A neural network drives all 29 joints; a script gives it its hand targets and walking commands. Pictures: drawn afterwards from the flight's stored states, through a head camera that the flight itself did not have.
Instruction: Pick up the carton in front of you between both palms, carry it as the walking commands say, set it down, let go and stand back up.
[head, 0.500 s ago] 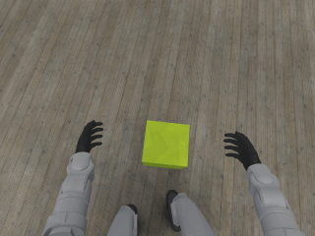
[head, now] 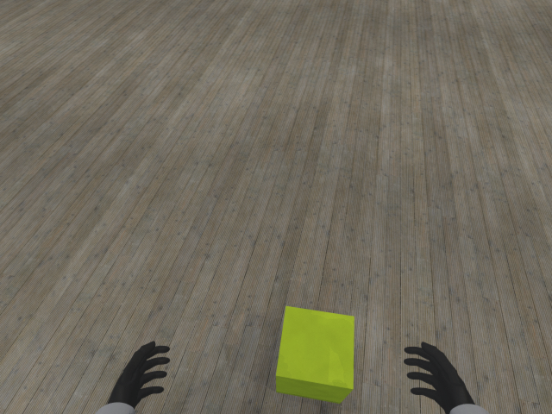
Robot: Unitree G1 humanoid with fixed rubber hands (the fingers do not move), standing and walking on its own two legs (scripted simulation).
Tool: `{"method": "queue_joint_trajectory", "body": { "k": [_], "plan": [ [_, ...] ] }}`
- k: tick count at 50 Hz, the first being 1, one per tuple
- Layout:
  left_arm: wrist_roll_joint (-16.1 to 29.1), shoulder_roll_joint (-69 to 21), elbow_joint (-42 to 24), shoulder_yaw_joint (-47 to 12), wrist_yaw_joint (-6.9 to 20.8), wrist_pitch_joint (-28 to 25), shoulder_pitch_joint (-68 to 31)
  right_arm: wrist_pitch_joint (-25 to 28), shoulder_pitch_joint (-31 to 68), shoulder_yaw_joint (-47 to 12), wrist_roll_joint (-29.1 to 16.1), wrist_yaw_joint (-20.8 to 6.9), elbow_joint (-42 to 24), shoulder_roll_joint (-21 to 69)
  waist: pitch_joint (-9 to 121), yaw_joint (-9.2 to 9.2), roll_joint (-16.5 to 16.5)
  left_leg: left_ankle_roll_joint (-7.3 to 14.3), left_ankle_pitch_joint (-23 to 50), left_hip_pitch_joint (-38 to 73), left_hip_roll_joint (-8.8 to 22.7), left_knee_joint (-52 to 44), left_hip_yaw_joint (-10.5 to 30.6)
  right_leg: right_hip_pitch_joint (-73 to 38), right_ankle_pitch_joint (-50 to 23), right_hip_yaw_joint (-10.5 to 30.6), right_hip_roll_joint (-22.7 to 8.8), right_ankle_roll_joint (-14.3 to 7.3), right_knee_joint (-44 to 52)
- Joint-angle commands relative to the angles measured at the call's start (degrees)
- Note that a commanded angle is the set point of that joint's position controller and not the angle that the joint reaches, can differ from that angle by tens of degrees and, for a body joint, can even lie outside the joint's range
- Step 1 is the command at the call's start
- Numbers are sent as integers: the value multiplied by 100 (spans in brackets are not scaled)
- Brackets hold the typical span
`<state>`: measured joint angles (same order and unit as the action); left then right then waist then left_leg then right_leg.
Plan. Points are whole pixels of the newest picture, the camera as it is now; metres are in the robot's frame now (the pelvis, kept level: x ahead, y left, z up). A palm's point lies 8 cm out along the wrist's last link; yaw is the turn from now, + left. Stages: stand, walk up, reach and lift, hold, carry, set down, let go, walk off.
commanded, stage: let go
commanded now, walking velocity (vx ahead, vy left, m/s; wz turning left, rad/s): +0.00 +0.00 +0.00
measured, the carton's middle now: (313, 356) +0.37 -0.10 -0.65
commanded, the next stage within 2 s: stand in 0.40 s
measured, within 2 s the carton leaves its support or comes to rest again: neither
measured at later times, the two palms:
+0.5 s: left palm out of the picture +0.14 +0.24 -0.08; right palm (481, 412) +0.15 -0.27 -0.08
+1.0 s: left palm out of the picture +0.11 +0.27 -0.09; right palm out of the picture +0.13 -0.31 -0.10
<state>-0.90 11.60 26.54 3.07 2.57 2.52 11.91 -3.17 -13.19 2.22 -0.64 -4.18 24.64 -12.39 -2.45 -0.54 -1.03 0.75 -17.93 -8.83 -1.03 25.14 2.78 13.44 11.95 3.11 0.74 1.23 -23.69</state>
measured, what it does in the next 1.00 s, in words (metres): stands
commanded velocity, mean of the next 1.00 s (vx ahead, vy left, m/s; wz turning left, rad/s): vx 0.00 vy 0.00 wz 0.00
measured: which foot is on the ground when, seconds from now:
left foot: down 0.00-1.00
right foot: down 0.00-1.00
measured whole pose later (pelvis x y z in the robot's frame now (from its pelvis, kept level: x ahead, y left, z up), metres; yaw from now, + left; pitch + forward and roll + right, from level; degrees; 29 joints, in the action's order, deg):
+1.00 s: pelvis +0.00 -0.03 +0.00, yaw +2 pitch -1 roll +0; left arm -1.9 18.5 47.4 2.4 -1.0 0.1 9.3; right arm -0.2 -11.8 1.1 2.1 1.7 43.3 -20.6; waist -1.1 0.4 -2.5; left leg -1.4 -19.6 -6.6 0.1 27.1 5.3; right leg 11.8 15.6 0.4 1.7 -1.1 -28.4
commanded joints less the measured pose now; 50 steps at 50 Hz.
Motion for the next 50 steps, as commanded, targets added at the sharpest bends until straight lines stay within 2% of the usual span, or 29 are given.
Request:
{"method": "queue_joint_trajectory", "body": {
  "k": [1, 8, 9, 10, 16, 20, 21, 23, 25, 27, 31, 35, 43, 50],
  "plan": [
    [82, 394, -662, 6, 88, 56, -157, -57, 68, 248, 99, 15, -475, -594, 341, -32, -14, -223, 1618, -396, 0, -614, -78, -1224, -1262, -349, 348, -32, 11],
    [75, 452, -788, 5, 125, 300, -248, -309, 189, 296, 195, 4, -509, -595, -26, -42, -51, -177, 1357, -522, 40, -677, -81, -1518, -1058, -395, 376, -32, -39],
    [160, 472, -387, 23, 5, 131, 36, -583, 457, 331, 296, 138, -815, -837, 277, 6, -4, -258, 1914, -193, 30, -432, -36, -1298, -859, -454, 517, -14, -225],
    [122, 475, -540, 3, -54, 105, -22, -651, 276, 285, 265, 188, -729, -774, 254, 36, -130, -299, 2146, -131, 16, -325, -41, -1204, -852, -436, 492, -34, -238],
    [121, 517, -552, -11, -111, 175, -102, -817, 309, 136, 181, 299, -771, -665, 93, 39, -188, -265, 1984, -204, -33, -297, -136, -1052, -874, -371, 437, -25, -206],
    [108, 542, -515, 10, -101, 225, -105, -893, 347, 124, 171, 321, -827, -634, 51, 54, -104, -197, 1578, -346, -66, -326, -203, -1150, -885, -338, 384, 7, -193],
    [-181, 1297, 344, 274, -296, 88, -57, -454, 515, 273, 273, 510, 10, -1211, 50, 206, -351, -263, 812, -725, 151, -21, -29, -383, -800, -117, -209, 38, -235],
    [-233, 1339, 463, 256, -379, -44, -47, -108, 364, 233, 312, 561, 130, -1110, 216, 83, -130, -219, 72, -473, 217, -38, 108, -52, -18, 79, -283, -56, -112],
    [-224, 1244, 576, 224, -376, -135, -231, 69, 387, 212, 329, 536, 317, -1118, 182, 79, 46, -151, -257, -500, 254, -50, 258, 138, 531, 154, -275, -108, -16],
    [-201, 1248, 728, 209, -339, -205, -313, 170, 410, 205, 319, 498, 472, -1188, 327, 68, 107, -104, 17, -390, 289, 11, 301, 118, 338, 190, -308, -151, -30],
    [-172, 1362, 1010, 210, -333, -270, -301, 274, 331, 176, 325, 508, 763, -1300, 493, 67, 182, -93, 802, -216, 337, 96, 321, -77, -543, 219, -390, -191, -141],
    [-149, 1488, 1248, 204, -359, -290, -269, 313, 236, 152, 314, 549, 1019, -1425, 530, 62, 189, -86, 1242, -110, 390, 98, 356, -265, -1025, 224, -430, -223, -192],
    [-116, 1645, 1604, 182, -384, -306, -301, 347, 156, 103, 283, 599, 1373, -1555, 502, 78, 115, -85, 1622, -62, 442, 32, 392, -550, -1467, 252, -486, -260, -174],
    [-91, 1672, 1835, 165, -378, -310, -397, 374, 189, 81, 264, 620, 1592, -1611, 467, 95, 55, -78, 1695, -50, 478, -78, 421, -685, -1536, 266, -504, -275, -116]
  ]
}}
